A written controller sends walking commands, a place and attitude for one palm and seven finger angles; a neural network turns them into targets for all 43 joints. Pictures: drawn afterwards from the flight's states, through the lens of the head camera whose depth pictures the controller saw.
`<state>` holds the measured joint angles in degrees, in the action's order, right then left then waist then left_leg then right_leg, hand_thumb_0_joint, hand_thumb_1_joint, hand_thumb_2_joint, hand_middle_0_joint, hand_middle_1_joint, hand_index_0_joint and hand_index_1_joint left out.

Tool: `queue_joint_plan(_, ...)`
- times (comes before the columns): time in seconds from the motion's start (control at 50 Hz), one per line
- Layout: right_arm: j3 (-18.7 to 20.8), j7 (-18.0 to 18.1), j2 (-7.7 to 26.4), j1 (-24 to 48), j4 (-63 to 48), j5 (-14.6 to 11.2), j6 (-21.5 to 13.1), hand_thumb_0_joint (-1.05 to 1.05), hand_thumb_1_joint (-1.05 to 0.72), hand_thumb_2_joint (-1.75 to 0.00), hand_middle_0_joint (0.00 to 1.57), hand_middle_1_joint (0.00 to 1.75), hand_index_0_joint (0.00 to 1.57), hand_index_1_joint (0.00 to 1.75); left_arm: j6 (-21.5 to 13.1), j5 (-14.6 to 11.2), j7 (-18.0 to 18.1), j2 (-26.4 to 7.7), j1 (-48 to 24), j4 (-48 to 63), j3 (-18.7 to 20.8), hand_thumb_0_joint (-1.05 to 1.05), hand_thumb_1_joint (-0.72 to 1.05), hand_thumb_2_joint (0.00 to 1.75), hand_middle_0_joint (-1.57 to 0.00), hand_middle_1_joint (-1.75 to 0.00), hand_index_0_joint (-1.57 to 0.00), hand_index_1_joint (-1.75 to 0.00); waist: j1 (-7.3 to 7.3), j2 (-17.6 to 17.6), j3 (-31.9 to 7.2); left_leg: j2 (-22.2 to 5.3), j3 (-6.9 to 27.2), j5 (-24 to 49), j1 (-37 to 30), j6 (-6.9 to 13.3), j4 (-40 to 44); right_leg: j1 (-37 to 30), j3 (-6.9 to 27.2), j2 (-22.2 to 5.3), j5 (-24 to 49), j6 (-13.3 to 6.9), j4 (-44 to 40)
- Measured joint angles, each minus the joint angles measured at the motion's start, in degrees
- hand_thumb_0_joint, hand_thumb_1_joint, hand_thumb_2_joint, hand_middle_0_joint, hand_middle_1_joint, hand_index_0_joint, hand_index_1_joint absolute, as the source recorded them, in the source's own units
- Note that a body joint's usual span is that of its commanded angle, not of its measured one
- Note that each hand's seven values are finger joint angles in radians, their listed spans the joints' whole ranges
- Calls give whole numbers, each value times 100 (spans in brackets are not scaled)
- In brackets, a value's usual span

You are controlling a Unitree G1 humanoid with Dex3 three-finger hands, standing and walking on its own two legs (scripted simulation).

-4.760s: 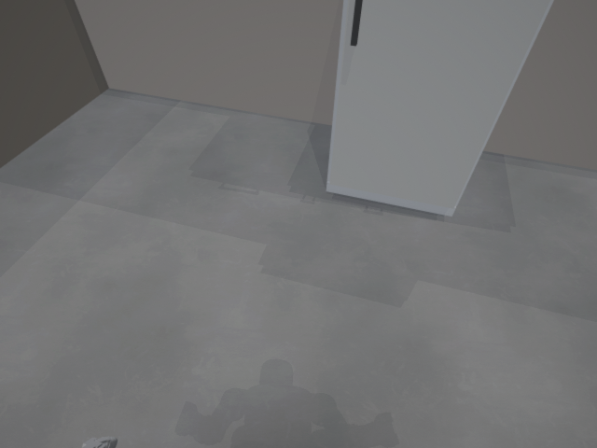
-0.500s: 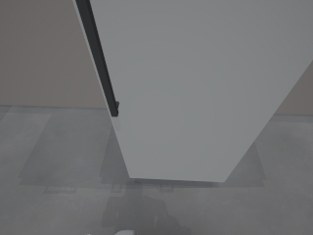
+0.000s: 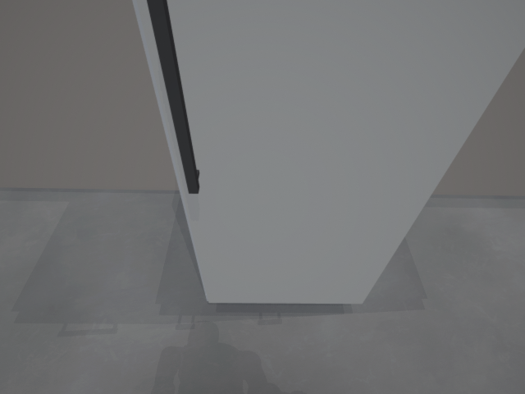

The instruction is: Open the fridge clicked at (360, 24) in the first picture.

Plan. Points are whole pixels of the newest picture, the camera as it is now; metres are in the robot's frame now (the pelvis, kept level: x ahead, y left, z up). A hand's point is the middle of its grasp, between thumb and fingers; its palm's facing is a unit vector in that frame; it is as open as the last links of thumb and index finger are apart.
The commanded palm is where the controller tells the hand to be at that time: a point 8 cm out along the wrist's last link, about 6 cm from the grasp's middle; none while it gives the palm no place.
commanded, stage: come to a stop and stand still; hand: left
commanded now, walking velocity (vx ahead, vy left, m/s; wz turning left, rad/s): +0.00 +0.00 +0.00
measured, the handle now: (180, 104) +0.51 +0.17 +0.18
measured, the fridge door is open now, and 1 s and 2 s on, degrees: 0 0 0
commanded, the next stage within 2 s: look again from close up in 1.10 s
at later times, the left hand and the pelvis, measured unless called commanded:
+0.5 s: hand out of the picture -0.02 +0.11 -0.18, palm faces +0.07 -0.99 -0.13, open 7.4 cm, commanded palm none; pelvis +0.00 -0.03 +0.00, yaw +1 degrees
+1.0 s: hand out of the picture +0.04 +0.20 -0.18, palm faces +0.01 -0.97 -0.23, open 7.4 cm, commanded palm none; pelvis +0.02 +0.01 -0.01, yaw -1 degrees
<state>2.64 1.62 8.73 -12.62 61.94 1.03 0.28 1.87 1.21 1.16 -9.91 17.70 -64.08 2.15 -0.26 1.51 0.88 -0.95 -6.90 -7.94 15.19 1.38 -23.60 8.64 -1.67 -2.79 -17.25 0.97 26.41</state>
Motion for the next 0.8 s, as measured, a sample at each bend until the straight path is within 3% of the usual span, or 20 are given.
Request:
queue_joint_plan(0.12,-60,-47,33,-336,347,-11,110,1,-91,-90,20,30,20,30,-159,-41,60,279,48,-124,-141,0,91,89,-19,-29,-20,-30,-67,-309,-26,-207,177,13,-32,-170,-82,-162,-153,225,83,-135,-146)
queue_joint_plan(0.42,-168,10,-361,-789,669,-12,49,1,-91,-90,20,30,20,30,-203,-91,103,500,44,-152,-174,1,91,89,-20,-29,-20,-30,-102,-139,112,-356,268,-54,-40,-316,-156,-220,-218,385,34,-282,-153)
queue_joint_plan(0.56,-166,35,-377,-622,598,-28,0,1,-91,-90,20,30,20,30,-216,-83,124,470,76,-150,-156,0,91,89,-20,-29,-20,-30,-44,-121,140,-331,260,-115,-75,-305,-159,-275,-212,361,-2,-262,-192)
queue_joint_plan(0.6,-176,-13,-291,-535,445,-29,14,1,-91,-90,20,30,20,30,-316,-21,184,497,128,-96,-201,0,91,89,-20,-29,-20,-30,5,-236,117,-382,367,-399,156,-274,-596,-200,-199,434,19,-238,-198)
queue_joint_plan(0.66,-153,-32,-100,-455,159,23,3,2,-92,-90,20,30,20,30,-412,14,181,513,258,32,-248,0,91,89,-20,-29,-20,-30,-70,-395,64,-331,519,-604,283,-186,-929,-50,-198,488,-108,-217,41)
queue_joint_plan(0.8,-189,-2,67,-410,-116,3,-127,2,-94,-90,20,30,20,30,-332,0,180,238,94,225,-211,0,91,89,-20,-29,-20,-30,-6,-234,-67,-56,373,-831,157,-38,-1032,-37,-85,186,-398,-39,412)
